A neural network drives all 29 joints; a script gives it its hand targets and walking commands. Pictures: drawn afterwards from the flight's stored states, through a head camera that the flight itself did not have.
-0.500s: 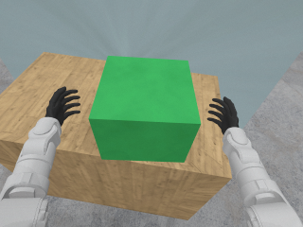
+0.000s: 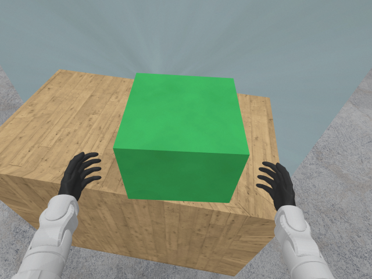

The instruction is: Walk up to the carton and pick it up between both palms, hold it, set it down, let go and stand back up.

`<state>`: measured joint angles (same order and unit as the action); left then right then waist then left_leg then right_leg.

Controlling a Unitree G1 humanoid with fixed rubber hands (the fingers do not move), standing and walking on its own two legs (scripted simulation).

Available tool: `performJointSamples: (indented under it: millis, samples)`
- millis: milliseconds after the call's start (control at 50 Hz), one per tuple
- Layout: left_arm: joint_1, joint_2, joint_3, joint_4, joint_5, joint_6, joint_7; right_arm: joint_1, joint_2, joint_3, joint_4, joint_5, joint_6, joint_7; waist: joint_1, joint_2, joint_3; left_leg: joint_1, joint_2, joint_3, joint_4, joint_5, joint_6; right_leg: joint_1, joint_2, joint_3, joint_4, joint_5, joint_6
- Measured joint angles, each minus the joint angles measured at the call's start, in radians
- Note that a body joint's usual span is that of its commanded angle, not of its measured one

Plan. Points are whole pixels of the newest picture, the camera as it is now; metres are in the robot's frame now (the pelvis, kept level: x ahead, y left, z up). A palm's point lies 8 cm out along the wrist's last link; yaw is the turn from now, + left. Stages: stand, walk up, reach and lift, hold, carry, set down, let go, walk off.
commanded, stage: set down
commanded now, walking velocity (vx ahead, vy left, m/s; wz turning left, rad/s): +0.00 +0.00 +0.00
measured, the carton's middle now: (182, 137) +0.47 +0.03 +0.01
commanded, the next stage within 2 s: let go in 1.26 s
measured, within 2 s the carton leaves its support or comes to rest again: neither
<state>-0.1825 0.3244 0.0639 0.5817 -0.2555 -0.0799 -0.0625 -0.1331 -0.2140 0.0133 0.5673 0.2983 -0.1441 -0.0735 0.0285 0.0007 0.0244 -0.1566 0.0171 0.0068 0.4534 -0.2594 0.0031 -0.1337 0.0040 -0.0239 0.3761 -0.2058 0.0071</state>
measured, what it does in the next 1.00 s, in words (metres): stands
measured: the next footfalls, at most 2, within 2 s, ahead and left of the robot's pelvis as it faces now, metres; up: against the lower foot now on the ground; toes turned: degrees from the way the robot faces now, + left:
none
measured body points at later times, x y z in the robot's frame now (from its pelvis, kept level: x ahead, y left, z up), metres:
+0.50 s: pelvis +0.00 +0.00 +0.00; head -0.01 +0.00 +0.45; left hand +0.25 +0.25 -0.02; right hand +0.25 -0.22 -0.03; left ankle -0.01 +0.11 -0.74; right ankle +0.00 -0.13 -0.74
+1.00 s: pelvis +0.02 -0.02 +0.00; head -0.01 +0.00 +0.45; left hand +0.20 +0.22 -0.06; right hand +0.23 -0.22 -0.03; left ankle -0.01 +0.11 -0.74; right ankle +0.00 -0.13 -0.74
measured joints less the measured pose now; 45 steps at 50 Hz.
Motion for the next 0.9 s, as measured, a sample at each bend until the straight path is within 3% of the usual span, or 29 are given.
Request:
performJointSamples:
  millis: [160, 240, 360, 900]
  samples:
    - [0.08, -0.003, -0.031, 0.042, -0.013, -0.124, 0.004, 0.069, 0.019, 0.006, 0.043, -0.014, -0.094, 0.012, 0.002, 0.0, 0.003, -0.011, -0.001, -0.001, 0.028, -0.014, 0.0, -0.013, -0.001, -0.001, 0.034, -0.017, 0.0]
    - [0.105, 0.0, -0.052, 0.061, -0.018, -0.143, 0.009, 0.082, 0.021, 0.009, 0.08, -0.026, -0.115, 0.019, 0.001, 0.003, 0.011, -0.011, 0.0, 0.001, 0.04, -0.02, 0.0, -0.015, -0.001, 0.002, 0.048, -0.023, -0.001]
    - [0.133, -0.01, -0.068, 0.044, -0.006, -0.1, 0.024, 0.099, 0.016, 0.008, 0.091, -0.052, -0.098, 0.03, 0.002, 0.006, 0.015, 0.012, 0.0, 0.01, 0.022, -0.014, 0.0, -0.001, -0.001, 0.01, 0.04, -0.02, -0.002]
    - [0.348, -0.09, -0.016, -0.065, 0.195, 0.089, 0.022, 0.23, 0.07, -0.005, 0.059, -0.212, -0.078, 0.04, -0.001, -0.012, 0.035, 0.15, 0.017, 0.012, -0.071, -0.001, -0.021, 0.127, 0.018, 0.012, -0.035, -0.015, -0.02]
